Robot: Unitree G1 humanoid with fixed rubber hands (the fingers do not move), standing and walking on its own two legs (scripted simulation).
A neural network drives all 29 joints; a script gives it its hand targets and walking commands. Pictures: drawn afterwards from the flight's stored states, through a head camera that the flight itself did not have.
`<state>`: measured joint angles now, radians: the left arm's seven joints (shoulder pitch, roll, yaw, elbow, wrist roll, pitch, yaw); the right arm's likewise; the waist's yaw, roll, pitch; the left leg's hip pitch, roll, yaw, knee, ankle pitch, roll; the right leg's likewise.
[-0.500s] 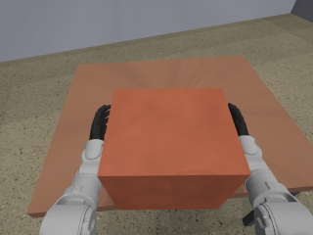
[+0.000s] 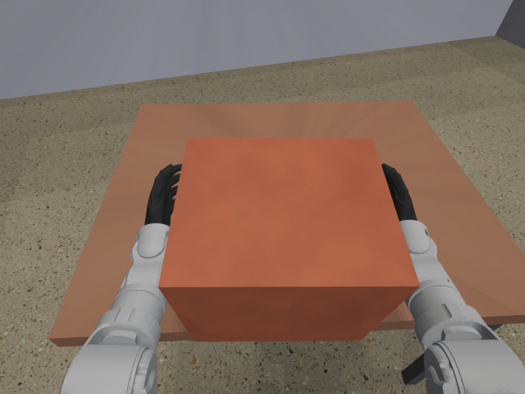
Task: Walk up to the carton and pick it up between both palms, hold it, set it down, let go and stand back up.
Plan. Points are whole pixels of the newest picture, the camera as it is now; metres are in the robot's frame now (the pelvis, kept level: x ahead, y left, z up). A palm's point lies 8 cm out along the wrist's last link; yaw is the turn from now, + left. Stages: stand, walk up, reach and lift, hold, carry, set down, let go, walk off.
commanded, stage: reach and lift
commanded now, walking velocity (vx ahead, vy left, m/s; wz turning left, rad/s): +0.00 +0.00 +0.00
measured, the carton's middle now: (279, 245) +0.36 +0.00 +0.04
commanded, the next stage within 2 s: none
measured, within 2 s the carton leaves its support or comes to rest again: neither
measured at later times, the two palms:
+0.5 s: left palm (135, 180) +0.39 +0.20 +0.16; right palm (402, 183) +0.38 -0.18 +0.16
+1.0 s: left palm (125, 173) +0.37 +0.21 +0.19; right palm (411, 172) +0.37 -0.18 +0.19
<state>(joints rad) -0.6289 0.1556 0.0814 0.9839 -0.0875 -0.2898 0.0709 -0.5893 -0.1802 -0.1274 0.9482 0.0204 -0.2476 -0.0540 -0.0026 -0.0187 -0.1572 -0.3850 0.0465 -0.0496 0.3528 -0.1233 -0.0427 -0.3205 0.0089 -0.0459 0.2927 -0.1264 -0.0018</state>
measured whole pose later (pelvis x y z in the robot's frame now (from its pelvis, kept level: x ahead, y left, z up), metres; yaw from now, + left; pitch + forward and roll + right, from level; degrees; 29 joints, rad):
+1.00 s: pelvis +0.00 +0.02 +0.00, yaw -1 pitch -1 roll -1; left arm -0.58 0.11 0.24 0.25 0.05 0.57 0.03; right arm -0.66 -0.24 -0.05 0.60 0.27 0.35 -0.07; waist -0.03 -0.04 -0.11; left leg -0.18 0.03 -0.02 0.35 -0.16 -0.01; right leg -0.10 -0.01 0.00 0.25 -0.13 0.03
